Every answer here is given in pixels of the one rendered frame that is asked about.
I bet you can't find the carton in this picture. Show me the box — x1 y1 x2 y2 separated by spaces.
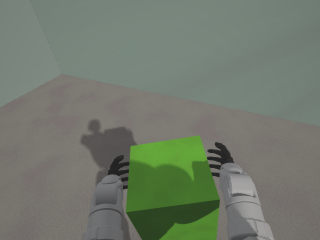
126 135 220 240

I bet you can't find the robot right forearm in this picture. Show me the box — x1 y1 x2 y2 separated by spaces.
219 162 275 240

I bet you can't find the right robot hand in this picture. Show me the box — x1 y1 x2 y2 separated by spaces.
207 142 234 177

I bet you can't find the left robot hand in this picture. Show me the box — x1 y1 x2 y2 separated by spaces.
107 155 130 190

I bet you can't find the robot left forearm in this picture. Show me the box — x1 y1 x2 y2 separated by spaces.
82 174 124 240

